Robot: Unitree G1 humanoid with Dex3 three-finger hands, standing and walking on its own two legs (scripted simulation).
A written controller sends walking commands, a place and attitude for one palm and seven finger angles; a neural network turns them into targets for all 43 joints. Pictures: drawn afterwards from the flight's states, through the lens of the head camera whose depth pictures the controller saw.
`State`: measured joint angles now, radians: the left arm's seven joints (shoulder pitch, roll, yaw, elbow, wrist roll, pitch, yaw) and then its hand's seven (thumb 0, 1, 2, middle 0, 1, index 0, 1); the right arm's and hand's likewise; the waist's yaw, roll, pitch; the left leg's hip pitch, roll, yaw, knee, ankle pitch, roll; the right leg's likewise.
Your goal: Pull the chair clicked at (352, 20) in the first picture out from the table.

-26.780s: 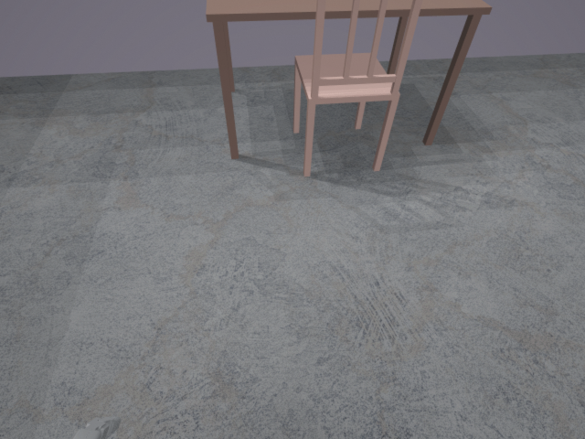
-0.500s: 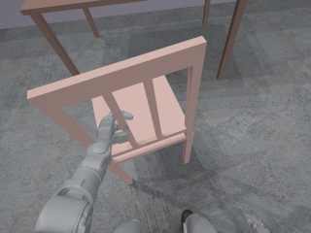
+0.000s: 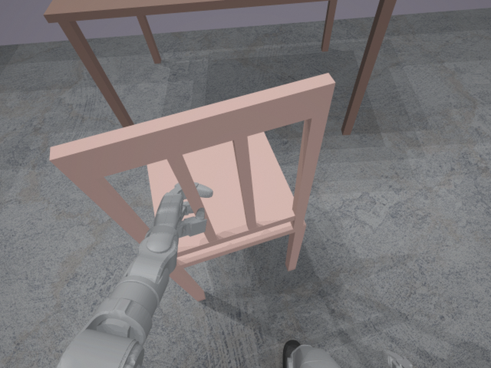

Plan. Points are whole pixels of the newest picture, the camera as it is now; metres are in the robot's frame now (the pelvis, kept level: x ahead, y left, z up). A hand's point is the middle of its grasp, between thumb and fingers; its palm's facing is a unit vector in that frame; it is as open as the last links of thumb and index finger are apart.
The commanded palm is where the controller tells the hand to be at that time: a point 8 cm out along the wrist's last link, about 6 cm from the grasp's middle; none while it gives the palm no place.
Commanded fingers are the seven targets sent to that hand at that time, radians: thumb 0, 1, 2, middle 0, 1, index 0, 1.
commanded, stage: stop walking, hand still on the chair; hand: left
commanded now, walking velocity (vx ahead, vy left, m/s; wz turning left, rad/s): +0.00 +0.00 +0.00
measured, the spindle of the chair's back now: (197, 205) +0.41 +0.10 -0.06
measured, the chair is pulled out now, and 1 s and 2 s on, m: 0.57 0.57 0.57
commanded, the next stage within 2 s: open the thumb and straighten the fingers in 0.78 s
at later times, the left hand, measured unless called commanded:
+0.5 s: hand (199, 220) +0.36 +0.09 -0.04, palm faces -0.18 -0.96 -0.19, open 5.7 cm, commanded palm +0.35 +0.15 -0.02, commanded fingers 0.00 0.90 0.90 -0.50 -1.45 -0.50 -1.45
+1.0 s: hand (197, 220) +0.36 +0.10 -0.04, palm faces -0.19 -0.96 -0.18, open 5.9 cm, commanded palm +0.35 +0.15 -0.02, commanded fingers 0.00 0.05 0.49 -0.50 -1.45 -0.50 -1.45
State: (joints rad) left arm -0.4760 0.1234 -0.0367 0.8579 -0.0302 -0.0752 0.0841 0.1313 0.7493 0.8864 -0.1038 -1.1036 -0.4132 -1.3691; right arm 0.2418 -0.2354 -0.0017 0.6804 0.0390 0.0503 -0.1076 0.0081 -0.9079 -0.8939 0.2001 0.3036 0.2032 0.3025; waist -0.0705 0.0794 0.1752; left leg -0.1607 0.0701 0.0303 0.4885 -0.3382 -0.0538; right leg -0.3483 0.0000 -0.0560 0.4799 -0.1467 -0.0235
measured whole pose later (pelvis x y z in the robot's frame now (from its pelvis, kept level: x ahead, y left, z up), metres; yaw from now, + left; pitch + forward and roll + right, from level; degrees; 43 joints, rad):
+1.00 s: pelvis +0.03 +0.03 +0.00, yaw +1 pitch +4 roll +0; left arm -0.36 0.10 -0.12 0.79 0.02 -0.08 0.08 0.12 0.67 0.84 -0.13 -1.20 -0.45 -1.32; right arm 0.24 -0.22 0.00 0.70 0.03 0.05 -0.03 0.01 -0.91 -0.89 0.20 0.30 0.20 0.30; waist -0.09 0.02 0.03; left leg -0.18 0.03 0.03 0.48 -0.37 0.00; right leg -0.37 -0.05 -0.05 0.48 -0.18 0.02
